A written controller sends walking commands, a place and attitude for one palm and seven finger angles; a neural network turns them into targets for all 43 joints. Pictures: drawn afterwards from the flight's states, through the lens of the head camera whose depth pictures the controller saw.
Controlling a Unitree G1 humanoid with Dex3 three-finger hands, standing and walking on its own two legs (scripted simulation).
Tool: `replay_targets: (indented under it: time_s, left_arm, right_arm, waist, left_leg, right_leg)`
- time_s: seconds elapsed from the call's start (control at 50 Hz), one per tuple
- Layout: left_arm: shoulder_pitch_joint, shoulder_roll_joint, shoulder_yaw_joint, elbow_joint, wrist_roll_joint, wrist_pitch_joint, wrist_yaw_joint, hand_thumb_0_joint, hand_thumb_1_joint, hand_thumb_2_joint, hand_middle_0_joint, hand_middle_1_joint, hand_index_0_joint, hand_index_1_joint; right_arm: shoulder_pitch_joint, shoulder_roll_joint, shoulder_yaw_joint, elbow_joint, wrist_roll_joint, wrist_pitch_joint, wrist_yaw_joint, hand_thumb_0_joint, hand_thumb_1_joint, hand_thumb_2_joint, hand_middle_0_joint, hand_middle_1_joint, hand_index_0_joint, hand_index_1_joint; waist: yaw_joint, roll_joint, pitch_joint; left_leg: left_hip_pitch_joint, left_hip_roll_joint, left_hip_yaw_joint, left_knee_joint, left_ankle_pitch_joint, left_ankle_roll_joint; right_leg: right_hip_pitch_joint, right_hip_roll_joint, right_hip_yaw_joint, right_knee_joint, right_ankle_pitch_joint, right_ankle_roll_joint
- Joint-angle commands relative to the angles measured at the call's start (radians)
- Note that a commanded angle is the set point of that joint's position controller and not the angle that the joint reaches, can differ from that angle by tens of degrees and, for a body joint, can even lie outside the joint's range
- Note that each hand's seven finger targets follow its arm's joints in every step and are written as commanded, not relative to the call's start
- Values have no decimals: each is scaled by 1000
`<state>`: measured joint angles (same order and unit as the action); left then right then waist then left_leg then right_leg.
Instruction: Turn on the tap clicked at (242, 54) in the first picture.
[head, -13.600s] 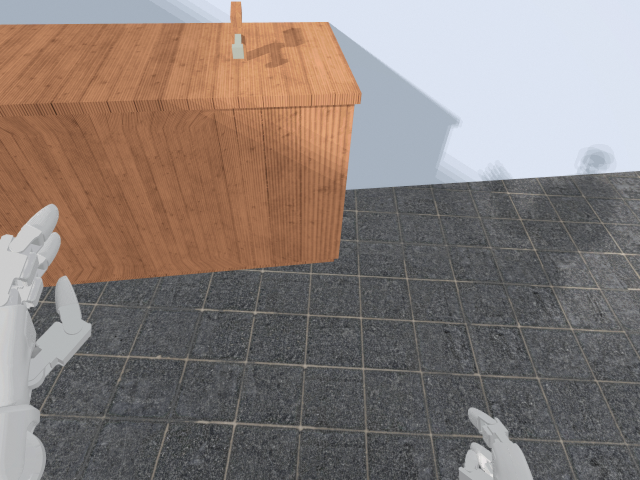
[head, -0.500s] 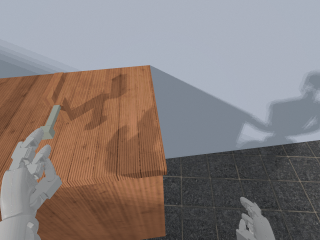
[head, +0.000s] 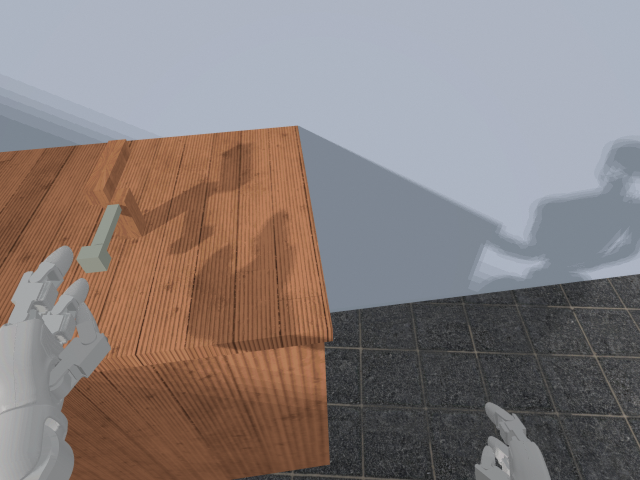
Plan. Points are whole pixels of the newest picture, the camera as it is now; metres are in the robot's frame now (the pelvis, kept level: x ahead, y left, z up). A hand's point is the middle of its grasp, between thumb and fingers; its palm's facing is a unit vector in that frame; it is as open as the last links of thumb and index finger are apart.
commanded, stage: reach beside the lever's end, fingers flat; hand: left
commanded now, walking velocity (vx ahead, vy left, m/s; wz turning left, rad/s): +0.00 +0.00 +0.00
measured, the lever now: (94, 258) +0.35 +0.36 +0.10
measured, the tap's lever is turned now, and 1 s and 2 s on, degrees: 0 0 0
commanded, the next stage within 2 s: push the lever round in 1.80 s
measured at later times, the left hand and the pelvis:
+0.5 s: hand (91, 307) +0.25 +0.30 +0.12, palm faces +0.49 -0.86 -0.13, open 7.5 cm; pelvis +0.00 +0.01 +0.00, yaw -1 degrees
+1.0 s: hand (76, 293) +0.28 +0.34 +0.11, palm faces +0.50 -0.86 -0.13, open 7.7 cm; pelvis +0.01 +0.02 +0.00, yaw -1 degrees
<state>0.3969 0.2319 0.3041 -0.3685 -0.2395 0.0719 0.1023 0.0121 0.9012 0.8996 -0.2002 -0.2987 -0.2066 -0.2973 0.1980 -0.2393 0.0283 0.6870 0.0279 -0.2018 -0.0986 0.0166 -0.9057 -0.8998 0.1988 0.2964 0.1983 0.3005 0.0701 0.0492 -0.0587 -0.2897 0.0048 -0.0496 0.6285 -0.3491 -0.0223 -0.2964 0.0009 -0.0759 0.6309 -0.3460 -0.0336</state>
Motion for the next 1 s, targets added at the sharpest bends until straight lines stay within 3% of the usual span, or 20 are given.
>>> replay_targets:
  time_s: [0.0,0.04,0.08,0.14,0.18,0.2,0.24,0.36,0.44,0.48,0.54,0.6,0.62,0.66,0.68,0.74,0.78,0.86,0.94,0.98]
  left_arm:
    - [-216,189,110,-153,1,-56,10,0,900,900,-199,-298,-199,-298]
    - [-218,206,135,-109,-2,-57,14,0,900,900,-198,-293,-198,-293]
    - [-259,245,170,-73,0,-56,19,0,900,900,-196,-288,-196,-288]
    - [-312,258,181,-15,-5,-67,13,0,900,900,-193,-280,-193,-280]
    - [-343,265,176,-9,2,-77,6,0,900,900,-192,-275,-192,-275]
    - [-355,240,154,3,-2,-82,0,0,900,900,-191,-272,-191,-272]
    - [-363,271,182,63,-8,-86,-13,0,900,900,-189,-268,-189,-268]
    - [-444,291,182,118,-5,-109,-38,0,900,900,-184,-252,-184,-252]
    - [-430,314,218,135,1,-131,-37,0,900,900,-181,-243,-181,-243]
    - [-425,343,249,158,3,-140,-38,0,900,900,-179,-238,-179,-238]
    - [-456,335,243,192,-7,-156,-61,0,900,900,-177,-230,-177,-230]
    - [-499,322,218,184,-5,-173,-79,0,900,900,-174,-223,-174,-223]
    - [-468,353,252,214,-7,-175,-84,0,900,900,-173,-220,-173,-220]
    - [-494,347,239,234,-12,-176,-100,0,900,900,-172,-215,-172,-215]
    - [-514,362,254,245,-7,-178,-103,0,900,900,-171,-212,-171,-212]
    - [-478,374,276,280,-17,-178,-119,0,900,900,-168,-205,-168,-205]
    - [-505,380,278,260,-10,-186,-119,0,900,900,-167,-200,-167,-200]
    - [-505,379,280,311,-13,-201,-121,0,900,900,-163,-190,-163,-190]
    - [-524,423,323,366,-13,-212,-133,0,900,900,-160,-180,-160,-180]
    - [-535,451,346,384,-10,-219,-141,0,900,900,-158,-175,-158,-175]
  right_arm:
    - [-148,-107,-40,-153,2,-61,-14,0,-900,-900,200,300,200,300]
    - [-152,-110,-44,-149,2,-60,-14,0,-900,-900,200,300,200,300]
    - [-159,-110,-42,-138,2,-56,-16,0,-900,-900,200,300,200,300]
    - [-156,-115,-44,-135,2,-56,-14,0,-900,-900,200,300,200,300]
    - [-162,-113,-42,-131,4,-54,-14,0,-900,-900,200,300,200,300]
    - [-158,-114,-42,-135,4,-60,-12,0,-900,-900,200,300,200,300]
    - [-150,-123,-46,-128,6,-60,-14,0,-900,-900,200,300,200,300]
    - [-142,-133,-49,-127,7,-67,-15,0,-900,-900,200,300,200,300]
    - [-122,-135,-58,-124,1,-66,-10,0,-900,-900,200,300,200,300]
    - [-118,-136,-59,-114,2,-58,-12,0,-900,-900,200,300,200,300]
    - [-105,-140,-63,-113,3,-58,-12,0,-900,-900,200,300,200,300]
    - [-98,-140,-61,-109,2,-62,-12,0,-900,-900,200,300,200,300]
    - [-86,-143,-65,-106,2,-62,-12,0,-900,-900,200,300,200,300]
    - [-85,-149,-65,-108,4,-60,-14,0,-900,-900,200,300,200,300]
    - [-85,-145,-64,-98,6,-58,-17,0,-900,-900,200,300,200,300]
    - [-73,-150,-71,-109,5,-56,-14,0,-900,-900,200,300,200,300]
    - [-70,-146,-69,-108,5,-54,-15,0,-900,-900,200,300,200,300]
    - [-50,-152,-75,-107,3,-52,-10,0,-900,-900,200,300,200,300]
    - [-38,-158,-80,-101,1,-40,-9,0,-900,-900,200,300,200,300]
    - [-37,-157,-79,-97,3,-32,-12,0,-900,-900,200,300,200,300]
  waist:
    - [-18,0,-47]
    - [-12,-38,-63]
    - [-7,-13,-56]
    - [-14,-40,-76]
    - [-12,22,-84]
    - [-21,17,-87]
    - [-20,-27,-87]
    - [-24,-6,-102]
    - [-19,-2,-152]
    - [-16,4,-141]
    - [-28,-23,-143]
    - [-37,42,-149]
    - [-30,27,-149]
    - [-38,-3,-151]
    - [-36,33,-135]
    - [-27,-3,-169]
    - [-23,54,-185]
    - [-33,9,-182]
    - [-31,-7,-196]
    - [-25,17,-190]
  left_leg:
    - [-9,-30,28,-94,152,39]
    - [-18,-29,27,-99,144,40]
    - [-24,-30,29,-103,132,40]
    - [-33,-29,29,-105,131,41]
    - [-16,-31,33,-109,137,40]
    - [-11,-30,33,-109,139,40]
    - [-28,-28,33,-108,134,42]
    - [-11,-27,30,-113,152,42]
    - [10,-25,31,-104,231,37]
    - [3,-23,33,-100,248,35]
    - [-3,-23,35,-92,262,37]
    - [22,-23,32,-88,285,32]
    - [15,-19,26,-88,294,29]
    - [5,-21,27,-82,296,33]
    - [9,-20,30,-82,298,31]
    - [-1,-21,27,-78,323,30]
    - [18,-20,27,-72,358,24]
    - [5,-16,19,-65,368,22]
    - [-19,-21,26,-55,365,28]
    - [-26,-21,29,-53,366,29]
  right_leg:
    - [22,-13,47,-155,120,24]
    - [32,-10,47,-156,106,25]
    - [34,-10,53,-165,89,24]
    - [46,-11,59,-164,89,26]
    - [45,-9,55,-161,94,20]
    - [40,-10,54,-159,102,21]
    - [46,-7,56,-159,103,23]
    - [41,-5,48,-148,131,19]
    - [63,-2,39,-123,222,16]
    - [65,-1,39,-120,241,16]
    - [61,-1,39,-112,268,17]
    - [44,-1,36,-105,283,13]
    - [48,3,32,-101,284,11]
    - [44,2,30,-96,294,13]
    - [39,2,34,-101,294,12]
    - [58,3,29,-88,320,12]
    - [55,3,30,-82,336,10]
    - [37,9,23,-71,338,11]
    - [47,6,29,-65,357,13]
    - [51,6,33,-66,358,12]
